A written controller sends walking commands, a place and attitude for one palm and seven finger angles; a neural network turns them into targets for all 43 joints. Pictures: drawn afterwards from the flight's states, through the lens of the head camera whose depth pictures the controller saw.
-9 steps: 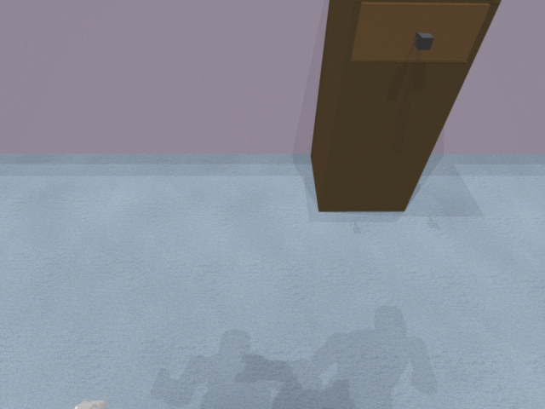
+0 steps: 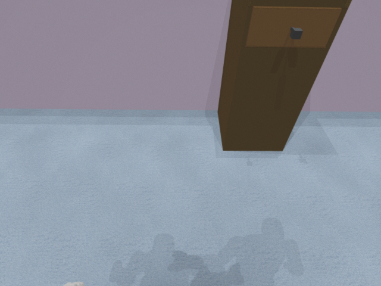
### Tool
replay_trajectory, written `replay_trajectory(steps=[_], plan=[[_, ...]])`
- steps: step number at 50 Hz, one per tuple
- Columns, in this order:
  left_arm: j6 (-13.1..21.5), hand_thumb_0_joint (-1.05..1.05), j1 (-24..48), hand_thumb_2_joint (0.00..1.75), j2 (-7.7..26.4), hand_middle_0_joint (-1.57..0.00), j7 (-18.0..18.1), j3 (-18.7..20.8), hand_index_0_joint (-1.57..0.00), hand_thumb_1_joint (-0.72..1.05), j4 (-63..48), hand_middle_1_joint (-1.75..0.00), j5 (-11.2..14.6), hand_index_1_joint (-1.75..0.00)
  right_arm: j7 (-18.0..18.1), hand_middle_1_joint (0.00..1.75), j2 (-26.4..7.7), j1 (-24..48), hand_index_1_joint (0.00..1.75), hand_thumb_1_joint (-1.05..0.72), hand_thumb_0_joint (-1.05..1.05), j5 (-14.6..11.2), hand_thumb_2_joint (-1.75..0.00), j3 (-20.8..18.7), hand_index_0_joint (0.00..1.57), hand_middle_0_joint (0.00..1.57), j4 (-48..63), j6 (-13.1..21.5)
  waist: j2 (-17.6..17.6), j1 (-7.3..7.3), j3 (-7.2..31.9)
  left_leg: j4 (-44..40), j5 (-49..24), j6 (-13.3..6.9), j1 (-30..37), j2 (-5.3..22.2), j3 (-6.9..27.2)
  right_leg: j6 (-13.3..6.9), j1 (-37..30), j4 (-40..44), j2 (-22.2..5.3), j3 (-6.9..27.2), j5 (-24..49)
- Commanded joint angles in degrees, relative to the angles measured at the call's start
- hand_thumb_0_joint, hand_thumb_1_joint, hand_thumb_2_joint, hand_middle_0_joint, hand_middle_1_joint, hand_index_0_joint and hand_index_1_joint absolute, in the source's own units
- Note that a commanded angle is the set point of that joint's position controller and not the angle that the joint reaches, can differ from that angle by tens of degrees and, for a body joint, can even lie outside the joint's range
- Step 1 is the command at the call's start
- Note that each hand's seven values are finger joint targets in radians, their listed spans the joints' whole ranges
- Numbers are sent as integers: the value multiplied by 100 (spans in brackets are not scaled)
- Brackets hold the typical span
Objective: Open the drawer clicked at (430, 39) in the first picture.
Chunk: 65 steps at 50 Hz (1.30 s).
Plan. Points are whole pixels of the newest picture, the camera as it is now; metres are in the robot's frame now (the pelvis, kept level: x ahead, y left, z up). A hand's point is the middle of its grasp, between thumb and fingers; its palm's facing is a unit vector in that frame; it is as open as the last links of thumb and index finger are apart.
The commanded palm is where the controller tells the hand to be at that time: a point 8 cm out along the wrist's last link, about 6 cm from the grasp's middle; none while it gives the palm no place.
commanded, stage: stand and wait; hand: left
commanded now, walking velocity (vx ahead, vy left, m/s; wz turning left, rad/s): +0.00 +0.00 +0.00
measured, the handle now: (294, 31) +1.13 -0.40 +0.08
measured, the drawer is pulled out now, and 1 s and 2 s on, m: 0.00 0.00 0.00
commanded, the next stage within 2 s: look at it before walking up in 0.64 s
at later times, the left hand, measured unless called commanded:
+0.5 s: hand out of the picture +0.05 +0.24 -0.15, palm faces -0.02 -0.94 -0.34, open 7.4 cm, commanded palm none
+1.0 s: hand out of the picture +0.07 +0.24 -0.15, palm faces -0.02 -0.94 -0.33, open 7.4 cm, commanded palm none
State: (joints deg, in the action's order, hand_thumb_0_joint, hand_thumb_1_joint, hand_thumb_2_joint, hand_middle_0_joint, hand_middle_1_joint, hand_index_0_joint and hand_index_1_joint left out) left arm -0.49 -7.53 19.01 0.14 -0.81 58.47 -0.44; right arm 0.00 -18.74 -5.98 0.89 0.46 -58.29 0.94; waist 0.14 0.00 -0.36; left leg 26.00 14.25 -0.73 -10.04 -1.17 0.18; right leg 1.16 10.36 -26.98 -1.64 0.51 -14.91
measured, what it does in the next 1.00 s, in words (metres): stands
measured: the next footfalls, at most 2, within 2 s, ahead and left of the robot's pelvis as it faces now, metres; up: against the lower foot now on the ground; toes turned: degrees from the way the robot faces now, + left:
none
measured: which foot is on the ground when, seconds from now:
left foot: down 0.00-1.00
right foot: down 0.00-1.00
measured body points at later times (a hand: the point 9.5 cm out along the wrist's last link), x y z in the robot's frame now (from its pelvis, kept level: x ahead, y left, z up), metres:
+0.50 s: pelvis -0.01 -0.01 +0.00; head -0.01 -0.01 +0.45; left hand +0.06 +0.29 -0.13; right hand +0.06 -0.31 -0.13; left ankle +0.00 +0.11 -0.74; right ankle +0.00 -0.13 -0.74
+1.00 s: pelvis -0.01 -0.01 +0.01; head +0.00 -0.01 +0.46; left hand +0.07 +0.29 -0.13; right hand +0.08 -0.30 -0.13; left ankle +0.00 +0.11 -0.74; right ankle +0.00 -0.13 -0.74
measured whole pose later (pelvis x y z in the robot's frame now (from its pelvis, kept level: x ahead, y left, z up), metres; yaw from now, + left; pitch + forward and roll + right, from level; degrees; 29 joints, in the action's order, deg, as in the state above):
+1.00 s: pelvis -0.01 -0.01 +0.01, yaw +0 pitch -2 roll +0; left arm 0.0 -7.7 19.3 0.1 -0.3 62.0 -0.5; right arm 0.0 -19.1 -6.6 0.5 0.4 -63.4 1.0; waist 0.2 0.2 -1.5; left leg 21.5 11.4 0.2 -8.4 -0.3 0.5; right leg 0.4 8.8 -22.5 -0.8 0.2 -12.0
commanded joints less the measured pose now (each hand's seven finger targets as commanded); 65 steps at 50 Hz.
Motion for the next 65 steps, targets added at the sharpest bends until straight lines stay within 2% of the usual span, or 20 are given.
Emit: replay_trajectory(steps=[1,10,13,20,27,33,44,57,63,65], plan=[[177,0,269,90,1200,-20,71,284,-20,90,-339,-30,-25,-30,77,30,-1213,291,30,-90,0,-11,-90,-300,20,20,289,118,28,-1,291,-474,-1211,-172,53,704,559,-290,-131,435,-482,411,1031],[181,0,211,90,1158,-20,58,289,-20,90,-189,-30,-25,-30,75,30,-1192,295,30,-90,0,-20,-90,-298,20,20,111,119,-51,-3,193,-630,-872,-146,63,706,580,-285,-90,629,-490,490,751],[197,0,189,90,1179,-20,59,291,-20,90,-152,-30,-19,-30,71,30,-1188,268,30,-90,0,-27,-90,-289,20,20,60,113,55,-5,242,-612,-898,-132,97,710,574,-292,-141,683,-525,500,795],[185,0,180,90,1204,-20,48,276,-20,90,-41,-30,-19,-30,60,30,-1224,216,30,-90,0,-33,-90,-272,20,20,-77,98,-5,-9,81,-754,-590,-119,-3,722,617,-290,-74,813,-509,546,420],[199,0,157,90,1225,-20,50,274,-20,90,-1,-30,-14,-30,55,30,-1235,148,30,-90,0,-41,-90,-262,20,20,-145,103,49,-12,215,-747,-713,-109,69,744,618,-296,-162,830,-542,540,524],[188,0,175,90,1228,-20,44,268,-20,90,9,-30,-18,-30,51,30,-1243,166,30,-90,0,-38,-90,-252,20,20,-174,95,38,-18,72,-791,-605,-103,14,729,640,-294,-68,890,-527,581,364],[199,0,189,90,1200,-20,49,272,-20,90,6,-30,-23,-30,61,30,-1244,218,30,-90,0,-38,-90,-256,20,20,-180,116,-42,-18,203,-789,-972,-95,191,768,604,-278,-168,834,-526,514,819],[208,0,198,90,1223,-20,52,280,-20,90,15,-30,-25,-30,64,30,-1238,257,30,-90,0,-49,-90,-247,20,20,-168,108,26,-22,212,-793,-1140,-83,261,771,591,-276,-258,869,-541,503,1046],[201,0,188,90,1224,-20,43,273,-20,90,36,-30,-24,-30,63,30,-1255,280,30,-90,0,-46,-90,-242,20,20,-162,101,-6,-23,160,-829,-1056,-82,271,769,597,-273,-220,915,-544,507,932],[207,0,175,90,1229,-20,44,273,-20,90,39,-30,-22,-30,66,30,-1265,274,30,-90,0,-48,-90,-240,20,20,-176,106,1,-14,258,-810,-1169,-83,346,781,587,-276,-278,907,-555,503,1065]])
